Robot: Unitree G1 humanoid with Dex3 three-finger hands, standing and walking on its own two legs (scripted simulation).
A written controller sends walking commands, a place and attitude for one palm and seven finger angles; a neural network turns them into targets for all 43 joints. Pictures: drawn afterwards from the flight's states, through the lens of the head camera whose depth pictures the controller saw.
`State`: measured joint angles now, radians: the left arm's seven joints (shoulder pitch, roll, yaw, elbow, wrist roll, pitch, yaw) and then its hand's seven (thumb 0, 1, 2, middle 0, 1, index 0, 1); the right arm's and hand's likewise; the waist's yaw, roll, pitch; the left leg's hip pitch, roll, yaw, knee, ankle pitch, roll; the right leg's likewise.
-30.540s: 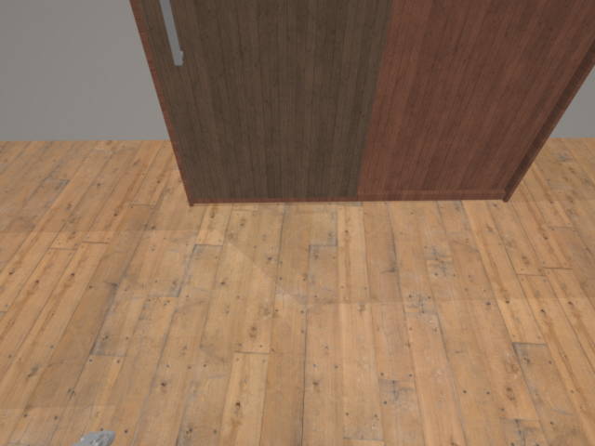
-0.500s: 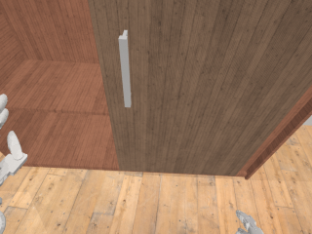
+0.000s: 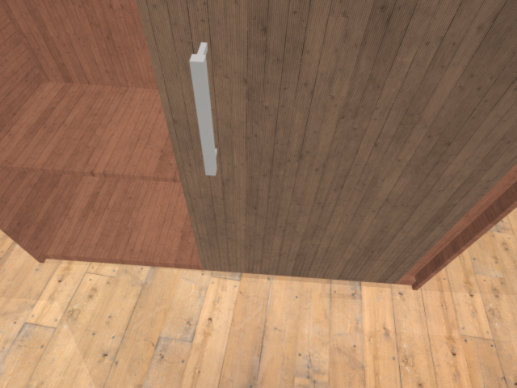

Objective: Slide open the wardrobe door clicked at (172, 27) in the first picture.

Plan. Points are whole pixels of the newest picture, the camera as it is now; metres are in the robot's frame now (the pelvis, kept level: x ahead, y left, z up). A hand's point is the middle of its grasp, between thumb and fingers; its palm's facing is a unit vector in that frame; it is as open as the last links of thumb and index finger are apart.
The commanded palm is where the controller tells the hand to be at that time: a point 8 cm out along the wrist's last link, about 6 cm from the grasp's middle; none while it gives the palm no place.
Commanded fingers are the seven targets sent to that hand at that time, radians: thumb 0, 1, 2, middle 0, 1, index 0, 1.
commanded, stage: let the arm hang, fingers relaxed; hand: left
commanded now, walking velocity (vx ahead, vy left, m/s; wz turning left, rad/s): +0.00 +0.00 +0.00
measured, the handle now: (207, 117) +0.57 +0.13 +0.08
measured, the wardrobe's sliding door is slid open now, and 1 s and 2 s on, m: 0.67 0.67 0.67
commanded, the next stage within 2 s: look to check the result in 0.58 s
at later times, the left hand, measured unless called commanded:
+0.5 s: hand out of the picture +0.02 +0.18 -0.18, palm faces +0.00 -0.99 -0.17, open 7.3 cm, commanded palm none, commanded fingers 0.00 0.90 0.90 -0.20 -0.30 -0.20 -0.30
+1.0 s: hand out of the picture +0.05 +0.21 -0.17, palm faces +0.00 -0.97 -0.23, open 7.4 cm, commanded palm none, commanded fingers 0.00 0.90 0.90 -0.20 -0.30 -0.20 -0.30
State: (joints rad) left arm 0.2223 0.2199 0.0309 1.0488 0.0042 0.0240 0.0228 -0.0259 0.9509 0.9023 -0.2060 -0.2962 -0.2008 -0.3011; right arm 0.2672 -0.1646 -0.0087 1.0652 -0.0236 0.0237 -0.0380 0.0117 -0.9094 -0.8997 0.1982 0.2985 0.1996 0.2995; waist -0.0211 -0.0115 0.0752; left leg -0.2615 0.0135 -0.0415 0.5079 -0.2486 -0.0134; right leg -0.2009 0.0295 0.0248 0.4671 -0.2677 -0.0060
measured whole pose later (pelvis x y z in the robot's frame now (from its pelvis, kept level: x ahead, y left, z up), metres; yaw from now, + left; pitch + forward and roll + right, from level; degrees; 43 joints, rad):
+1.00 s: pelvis +0.01 +0.01 +0.01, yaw -1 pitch -1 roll +0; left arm 0.18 0.22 0.03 1.14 0.01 0.00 0.02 0.00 0.91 0.90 -0.20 -0.30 -0.20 -0.30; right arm 0.19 -0.20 -0.01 1.13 -0.02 0.00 -0.04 0.01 -0.91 -0.90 0.20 0.30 0.20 0.30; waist -0.01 -0.01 0.06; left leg -0.18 -0.01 -0.01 0.42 -0.22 0.01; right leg -0.13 0.00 0.05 0.40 -0.25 0.01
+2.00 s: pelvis +0.02 +0.00 +0.01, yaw -1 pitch -1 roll +0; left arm 0.09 0.32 0.02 1.13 0.01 -0.01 0.00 0.01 0.91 0.90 -0.20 -0.30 -0.20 -0.30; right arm 0.09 -0.32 0.00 1.12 -0.02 -0.01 -0.02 0.01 -0.91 -0.90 0.20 0.30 0.20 0.30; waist -0.01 -0.01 0.06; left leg -0.13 0.01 -0.02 0.34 -0.20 -0.02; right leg -0.08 0.02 0.04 0.33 -0.22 -0.01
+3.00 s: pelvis +0.02 -0.01 +0.01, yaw -1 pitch -2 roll +0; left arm 0.09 0.33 0.02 1.13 0.01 -0.01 0.00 0.01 0.91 0.90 -0.20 -0.30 -0.20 -0.30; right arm 0.10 -0.32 0.00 1.12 -0.02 0.00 -0.02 0.01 -0.91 -0.90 0.20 0.30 0.20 0.30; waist -0.02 -0.01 0.07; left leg -0.11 0.03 -0.01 0.33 -0.19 -0.02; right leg -0.07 0.03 0.05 0.31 -0.21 -0.02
